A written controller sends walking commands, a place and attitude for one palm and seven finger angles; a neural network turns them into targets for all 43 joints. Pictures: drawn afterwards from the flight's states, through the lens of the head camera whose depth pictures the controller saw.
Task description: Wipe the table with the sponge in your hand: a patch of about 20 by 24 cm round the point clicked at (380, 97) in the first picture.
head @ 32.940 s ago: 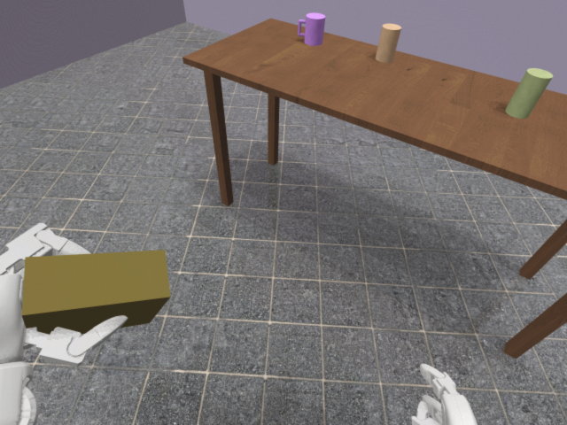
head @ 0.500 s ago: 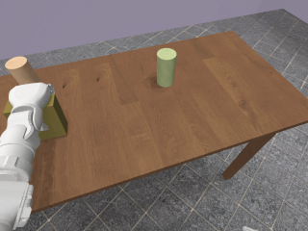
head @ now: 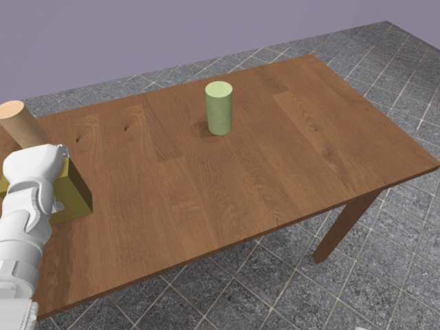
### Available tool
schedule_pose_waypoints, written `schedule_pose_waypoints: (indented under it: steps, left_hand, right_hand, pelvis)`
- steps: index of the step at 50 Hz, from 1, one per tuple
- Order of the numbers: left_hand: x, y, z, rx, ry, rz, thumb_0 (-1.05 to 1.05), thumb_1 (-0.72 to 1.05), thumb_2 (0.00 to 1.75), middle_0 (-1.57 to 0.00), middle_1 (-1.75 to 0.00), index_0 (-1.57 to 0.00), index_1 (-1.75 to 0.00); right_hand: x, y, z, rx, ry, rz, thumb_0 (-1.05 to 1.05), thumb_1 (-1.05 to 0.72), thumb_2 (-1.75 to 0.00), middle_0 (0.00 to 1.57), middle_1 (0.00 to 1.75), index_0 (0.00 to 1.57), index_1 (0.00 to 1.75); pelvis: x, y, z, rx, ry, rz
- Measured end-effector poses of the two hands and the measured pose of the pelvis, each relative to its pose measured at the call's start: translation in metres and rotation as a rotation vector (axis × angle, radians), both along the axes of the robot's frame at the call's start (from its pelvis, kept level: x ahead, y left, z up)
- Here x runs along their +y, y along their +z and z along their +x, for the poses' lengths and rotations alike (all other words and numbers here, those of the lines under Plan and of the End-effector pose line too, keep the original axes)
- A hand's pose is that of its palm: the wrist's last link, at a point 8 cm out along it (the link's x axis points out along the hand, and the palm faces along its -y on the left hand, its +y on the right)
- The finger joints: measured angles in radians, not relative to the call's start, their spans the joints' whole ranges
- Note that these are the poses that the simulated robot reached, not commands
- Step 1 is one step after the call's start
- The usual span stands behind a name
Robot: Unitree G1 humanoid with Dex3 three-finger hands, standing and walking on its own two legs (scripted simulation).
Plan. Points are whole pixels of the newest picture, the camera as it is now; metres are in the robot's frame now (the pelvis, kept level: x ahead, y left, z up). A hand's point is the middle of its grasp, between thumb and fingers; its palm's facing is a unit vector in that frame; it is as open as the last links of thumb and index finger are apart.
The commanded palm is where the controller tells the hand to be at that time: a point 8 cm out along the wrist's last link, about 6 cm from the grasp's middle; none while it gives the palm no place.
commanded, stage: wipe back along the middle lane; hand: left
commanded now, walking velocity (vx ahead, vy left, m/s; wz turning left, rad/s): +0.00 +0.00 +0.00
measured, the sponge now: (56, 200) +0.35 +0.36 +0.02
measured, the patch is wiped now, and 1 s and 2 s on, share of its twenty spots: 0.45 0.55 0.65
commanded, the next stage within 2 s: slide across to the third lane in 1.16 s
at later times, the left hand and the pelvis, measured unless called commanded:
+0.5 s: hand (45, 209) +0.30 +0.33 +0.06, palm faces -0.02 -0.01 -1.00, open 9.4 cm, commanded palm +0.26 +0.31 +0.09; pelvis +0.00 +0.02 +0.00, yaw +0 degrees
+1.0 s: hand (48, 234) +0.26 +0.31 +0.06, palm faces -0.01 -0.02 -1.00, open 9.4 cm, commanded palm +0.21 +0.29 +0.09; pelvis -0.01 +0.00 +0.00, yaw +0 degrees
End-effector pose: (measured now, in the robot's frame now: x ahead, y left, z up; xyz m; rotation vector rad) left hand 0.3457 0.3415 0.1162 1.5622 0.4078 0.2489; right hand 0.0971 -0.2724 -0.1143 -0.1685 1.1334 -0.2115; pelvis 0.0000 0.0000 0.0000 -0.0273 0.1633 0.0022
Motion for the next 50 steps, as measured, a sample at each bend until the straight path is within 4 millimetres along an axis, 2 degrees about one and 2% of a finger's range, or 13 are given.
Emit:
schedule_pose_waypoints:
  steps: [8, 20, 31, 40, 50]
  left_hand:
    - [-0.002, 0.000, -0.014, -0.023, -0.014, -0.009, -0.02, -0.43, 1.10, -0.75, -1.41, -0.76, -1.45]
    - [-0.012, 0.000, -0.048, -0.074, -0.039, -0.004, 0.00, -0.43, 1.09, -0.74, -1.42, -0.76, -1.46]
    - [-0.024, -0.001, -0.076, -0.094, -0.036, -0.006, 0.02, -0.43, 1.09, -0.74, -1.42, -0.76, -1.46]
    - [-0.035, -0.001, -0.095, -0.102, -0.031, -0.010, 0.03, -0.43, 1.09, -0.73, -1.43, -0.76, -1.46]
    - [-0.042, -0.001, -0.107, -0.090, -0.017, -0.018, 0.03, -0.43, 1.09, -0.73, -1.43, -0.76, -1.46]
  right_hand:
    - [0.012, 0.006, 0.022, -0.076, 0.023, 0.019, 0.01, -0.90, -0.90, 0.20, 0.30, 0.20, 0.30]
    - [0.042, 0.014, 0.055, -0.171, 0.085, 0.060, 0.01, -0.90, -0.90, 0.20, 0.30, 0.20, 0.30]
    - [0.061, 0.018, 0.073, -0.232, 0.134, 0.090, 0.01, -0.90, -0.90, 0.20, 0.30, 0.20, 0.30]
    - [0.063, 0.020, 0.077, -0.262, 0.151, 0.104, 0.01, -0.90, -0.90, 0.20, 0.30, 0.20, 0.30]
    - [0.050, 0.022, 0.076, -0.276, 0.147, 0.094, 0.01, -0.90, -0.90, 0.20, 0.30, 0.20, 0.30]
  pelvis:
    - [0.005, 0.001, 0.000, -0.015, -0.002, 0.000]
    - [0.016, 0.002, -0.002, -0.044, 0.005, -0.002]
    - [0.019, 0.002, -0.008, -0.070, 0.013, -0.001]
    - [0.015, 0.002, -0.011, -0.094, 0.012, 0.003]
    - [0.005, 0.003, -0.012, -0.111, 0.007, 0.009]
